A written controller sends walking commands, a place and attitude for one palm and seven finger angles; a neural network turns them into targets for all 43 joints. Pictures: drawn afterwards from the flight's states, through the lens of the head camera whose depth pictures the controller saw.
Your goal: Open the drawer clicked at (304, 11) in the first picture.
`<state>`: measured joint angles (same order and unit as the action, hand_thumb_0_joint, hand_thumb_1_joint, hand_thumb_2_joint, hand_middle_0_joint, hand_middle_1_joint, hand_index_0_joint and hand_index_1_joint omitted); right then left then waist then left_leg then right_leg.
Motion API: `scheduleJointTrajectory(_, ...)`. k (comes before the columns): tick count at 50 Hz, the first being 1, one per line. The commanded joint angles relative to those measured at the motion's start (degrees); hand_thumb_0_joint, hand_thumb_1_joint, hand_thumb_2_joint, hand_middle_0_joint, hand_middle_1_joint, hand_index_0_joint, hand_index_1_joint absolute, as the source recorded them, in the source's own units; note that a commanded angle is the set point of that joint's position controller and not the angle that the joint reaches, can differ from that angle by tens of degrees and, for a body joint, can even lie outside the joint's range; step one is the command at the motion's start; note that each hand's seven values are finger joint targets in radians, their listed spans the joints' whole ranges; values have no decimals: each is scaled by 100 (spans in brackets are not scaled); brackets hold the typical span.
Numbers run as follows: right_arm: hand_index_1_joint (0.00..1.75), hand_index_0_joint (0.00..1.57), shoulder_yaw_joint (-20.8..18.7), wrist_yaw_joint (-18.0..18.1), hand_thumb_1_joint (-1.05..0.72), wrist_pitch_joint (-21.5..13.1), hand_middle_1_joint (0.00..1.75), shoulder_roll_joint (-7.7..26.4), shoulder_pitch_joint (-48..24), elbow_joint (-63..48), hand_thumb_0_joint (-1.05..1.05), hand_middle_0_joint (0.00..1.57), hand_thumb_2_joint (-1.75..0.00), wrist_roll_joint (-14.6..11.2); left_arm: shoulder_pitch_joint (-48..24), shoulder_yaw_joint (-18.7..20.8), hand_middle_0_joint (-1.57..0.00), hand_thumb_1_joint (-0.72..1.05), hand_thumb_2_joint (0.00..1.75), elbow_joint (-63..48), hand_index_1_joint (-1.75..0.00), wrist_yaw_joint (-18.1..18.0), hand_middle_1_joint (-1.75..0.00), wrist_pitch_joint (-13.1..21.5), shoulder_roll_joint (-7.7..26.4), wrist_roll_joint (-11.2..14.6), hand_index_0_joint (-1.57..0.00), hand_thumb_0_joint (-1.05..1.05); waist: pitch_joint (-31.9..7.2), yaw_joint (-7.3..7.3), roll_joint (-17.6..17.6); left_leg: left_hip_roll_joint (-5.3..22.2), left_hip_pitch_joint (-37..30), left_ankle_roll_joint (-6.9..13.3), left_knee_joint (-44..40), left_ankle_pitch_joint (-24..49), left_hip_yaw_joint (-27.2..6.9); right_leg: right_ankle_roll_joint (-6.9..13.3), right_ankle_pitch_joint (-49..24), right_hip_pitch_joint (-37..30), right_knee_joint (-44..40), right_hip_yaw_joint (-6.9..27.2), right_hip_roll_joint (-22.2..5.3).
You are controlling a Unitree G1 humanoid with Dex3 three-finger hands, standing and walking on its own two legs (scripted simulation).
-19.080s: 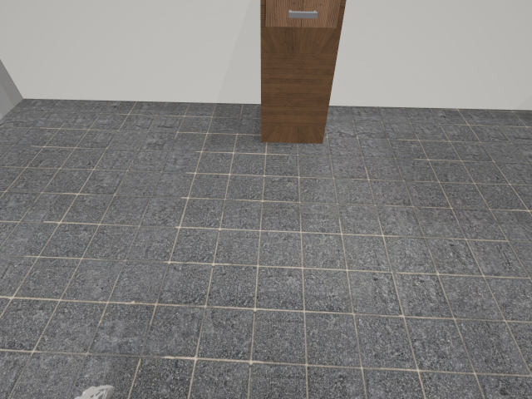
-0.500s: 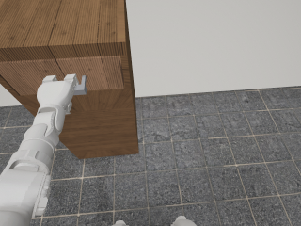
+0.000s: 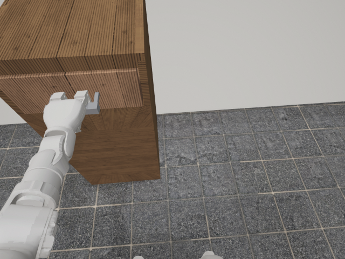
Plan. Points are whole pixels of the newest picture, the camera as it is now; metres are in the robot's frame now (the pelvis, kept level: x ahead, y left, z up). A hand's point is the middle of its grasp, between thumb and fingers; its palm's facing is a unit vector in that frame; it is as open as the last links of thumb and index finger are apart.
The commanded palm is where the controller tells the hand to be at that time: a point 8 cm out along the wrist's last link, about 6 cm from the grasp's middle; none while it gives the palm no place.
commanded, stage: pull the drawer open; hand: left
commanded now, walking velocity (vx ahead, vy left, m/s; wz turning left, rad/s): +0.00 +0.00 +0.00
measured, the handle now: (73, 103) +0.50 +0.26 +0.03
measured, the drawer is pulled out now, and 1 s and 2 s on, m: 0.01 0.13 0.25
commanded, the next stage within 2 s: none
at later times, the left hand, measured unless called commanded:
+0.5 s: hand (71, 151) +0.37 +0.24 +0.01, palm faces -0.03 -0.05 -1.00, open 5.9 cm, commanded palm +0.33 +0.23 +0.06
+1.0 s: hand (68, 174) +0.31 +0.24 +0.01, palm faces -0.03 -0.06 -1.00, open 5.8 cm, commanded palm +0.28 +0.23 +0.06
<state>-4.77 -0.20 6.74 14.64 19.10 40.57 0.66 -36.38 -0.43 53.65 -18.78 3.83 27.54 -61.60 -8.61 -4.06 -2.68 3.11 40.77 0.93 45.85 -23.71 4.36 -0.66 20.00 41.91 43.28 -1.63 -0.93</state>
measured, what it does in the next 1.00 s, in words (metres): stands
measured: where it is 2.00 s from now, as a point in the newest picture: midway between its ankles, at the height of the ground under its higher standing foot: outside the picture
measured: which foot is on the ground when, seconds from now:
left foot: down 0.00-1.00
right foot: down 0.00-1.00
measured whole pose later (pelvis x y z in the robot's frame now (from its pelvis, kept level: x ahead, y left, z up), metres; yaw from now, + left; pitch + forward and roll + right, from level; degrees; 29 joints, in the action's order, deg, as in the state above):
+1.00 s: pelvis +0.00 -0.01 +0.01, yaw +1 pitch +11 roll +0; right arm -3.4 0.7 4.9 14.3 12.3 37.5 0.6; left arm -4.1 -2.0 22.5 -19.8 -0.2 21.8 -59.8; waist -6.5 0.6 -3.1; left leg 2.7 29.4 -0.3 41.2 -22.8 4.2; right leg 0.3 20.9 31.7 41.4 -1.8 -1.1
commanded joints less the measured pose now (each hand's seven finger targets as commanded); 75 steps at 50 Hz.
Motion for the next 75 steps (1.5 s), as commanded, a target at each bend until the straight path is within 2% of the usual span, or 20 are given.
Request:
scheduleJointTrajectory(1, 30, 20, -265, 33, -90, -98, 30, 828, 364, -478, 0, 20, -90, -7, -720, 135, -40, 90, 90, -1345, -135, -129, -135, 244, 674, 107, -40, 0, -2229, 168, 43, -235, -1699, 64, -358, 3475, -260, 270, -2527, -1425, -280, -73, 334)
scheduleJointTrajectory(4, 30, 20, -265, 12, -90, -99, 30, 823, 235, -555, 0, 20, -90, -36, -331, 8, -40, 90, 90, -1667, -135, -167, -135, 165, 459, 150, -40, 0, -2009, 180, 87, -217, -1736, 65, -422, 3492, -241, 253, -2547, -1427, -331, -101, 339)
scheduleJointTrajectory(7, 30, 20, -258, 17, -90, -96, 30, 827, 165, -583, 0, 20, -90, -39, -116, 230, -40, 90, 90, -1963, -135, -235, -135, 96, 678, 125, -40, 0, -2036, 242, 157, -216, -1775, 68, -474, 3551, -258, 259, -2624, -1588, -331, -95, 322)
scheduleJointTrajectory(12, 30, 20, -244, -12, -90, -110, 30, 778, -63, -669, 0, 20, -90, -48, 337, 99, -40, 90, 90, -2534, -135, -327, -135, -83, 429, 130, -40, 0, -1950, 285, -57, -185, -2064, 28, -529, 3760, -299, 267, -2507, -1543, -368, -138, 316)
scheduleJointTrajectory(15, 30, 20, -221, 4, -90, -131, 30, 765, -182, -706, 0, 20, -90, -52, 659, 180, -40, 90, 90, -2588, -135, -338, -135, -209, 469, 135, -40, 0, -1770, 319, 129, -215, -1987, 33, -575, 3593, -260, 264, -2558, -1664, -414, -145, 315)
scheduleJointTrajectory(18, 30, 20, -184, 28, -90, -143, 30, 765, -318, -745, 0, 20, -90, -64, 559, 125, -40, 90, 90, -2794, -135, -338, -135, -261, 453, 138, -40, 0, -1629, 300, 19, -229, -2016, 28, -616, 3434, -265, 275, -2439, -1615, -429, -148, 305)
scheduleJointTrajectory(20, 30, 20, -165, 55, -90, -156, 30, 762, -380, -755, 0, 20, -90, -58, 575, 102, -40, 90, 90, -2735, -135, -326, -135, -324, 428, 117, -40, 0, -1490, 281, 178, -251, -1954, 34, -658, 3189, -244, 272, -2350, -1630, -474, -158, 299)
scheduleJointTrajectory(22, 30, 20, -150, 60, -90, -169, 30, 734, -464, -807, 0, 20, -90, -46, 682, 83, -40, 90, 90, -2965, -135, -319, -135, -323, 411, 102, -40, 0, -1630, 358, -72, -247, -2077, 16, -672, 3367, -256, 285, -2389, -1680, -448, -137, 282)
scheduleJointTrajectory(25, 30, 20, -137, 66, -90, -188, 30, 712, -551, -836, 0, 20, -90, -51, 912, -2, -40, 90, 90, -3031, -135, -292, -135, -373, 273, 105, -40, 0, -1565, 390, 31, -243, -2107, -3, -676, 3406, -259, 287, -2376, -1679, -449, -160, 285)
scheduleJointTrajectory(27, 30, 20, -137, 74, -90, -198, 30, 706, -606, -893, 0, 20, -90, -37, 1049, 47, -40, 90, 90, -3219, -135, -263, -135, -359, 311, 116, -40, 0, -1720, 429, 86, -255, -2126, 10, -672, 3379, -249, 280, -2416, -1806, -446, -132, 272)
scheduleJointTrajectory(32, 30, 20, -89, 116, -90, -247, 30, 699, -724, -945, 0, 20, -90, -29, 1200, -19, -40, 90, 90, -3238, -135, -211, -135, -383, 241, 134, -40, 0, -1415, 415, 225, -308, -1934, 26, -748, 2813, -211, 282, -2208, -1816, -519, -126, 264)
scheduleJointTrajectory(33, 30, 20, -93, 134, -90, -251, 30, 703, -741, -917, 0, 20, -90, -30, 1145, 95, -40, 90, 90, -3236, -135, -210, -135, -361, 388, 98, -40, 0, -1378, 423, 207, -326, -1922, 30, -745, 2697, -190, 290, -2196, -1803, -529, -102, 272)
scheduleJointTrajectory(40, 30, 20, -89, 120, -90, -335, 30, 647, -894, -1029, 0, 20, -90, -14, 2194, 123, -40, 90, 90, -3764, -135, -208, -135, -319, 234, 191, -40, 0, -1528, 594, 154, -334, -1975, 29, -747, 3012, -157, 285, -2556, -2067, -496, -63, 258)
scheduleJointTrajectory(45, 30, 20, -79, 129, -90, -404, 30, 656, -987, -1045, 0, 20, -90, -3, 2300, 139, -40, 90, 90, -4093, -135, -267, -135, -303, 235, 213, -40, 0, -1273, 518, 304, -335, -1907, 30, -793, 2625, -152, 269, -2330, -1979, -542, -63, 254)
scheduleJointTrajectory(50, 30, 20, -63, 150, -90, -476, 30, 641, -1044, -1040, 0, 20, -90, 10, 2510, 211, -40, 90, 90, -4274, -135, -341, -135, -325, 285, 193, -40, 0, -1231, 561, 275, -361, -1892, 28, -833, 2356, -137, 276, -2168, -1999, -569, -41, 238)
scheduleJointTrajectory(56, 30, 20, -38, 169, -90, -519, 30, 625, -1211, -1084, 0, 20, -90, 10, 3224, 446, -40, 90, 90, -4526, -135, -353, -135, -369, 416, 260, -40, 0, -1244, 700, 224, -378, -1889, 8, -857, 2477, -114, 286, -2352, -2223, -558, -4, 217)
scheduleJointTrajectory(64, 30, 20, 7, 133, -90, -601, 30, 553, -1470, -1198, 0, 20, -90, 25, 4221, 489, -40, 90, 90, -5083, -135, -387, -135, -394, 310, 297, -40, 0, -1032, 804, 193, -367, -1948, -7, -845, 2589, -97, 267, -2490, -2196, -533, 2, 212)
scheduleJointTrajectory(70, 30, 20, 39, 136, -90, -633, 30, 531, -1590, -1217, 0, 20, -90, 58, 4503, 600, -40, 90, 90, -5412, -135, -446, -135, -390, 341, 271, -40, 0, -939, 827, 250, -380, -1926, -18, -841, 2346, -91, 265, -2338, -2155, -540, 31, 204)
scheduleJointTrajectory(71, 30, 20, 37, 145, -90, -634, 30, 540, -1610, -1221, 0, 20, -90, 64, 4562, 748, -40, 90, 90, -5476, -135, -473, -135, -376, 490, 252, -40, 0, -980, 851, 239, -374, -1930, -25, -832, 2454, -114, 281, -2387, -2206, -523, 55, 210)
scheduleJointTrajectory(75, 30, 20, 51, 139, -90, -661, 30, 484, -1669, -1222, 0, 20, -90, 70, 4893, 688, -40, 90, 90, -5587, -135, -504, -135, -406, 357, 234, -40, 0, -941, 893, 229, -377, -1969, -35, -805, 2447, -102, 272, -2375, -2141, -495, 35, 213)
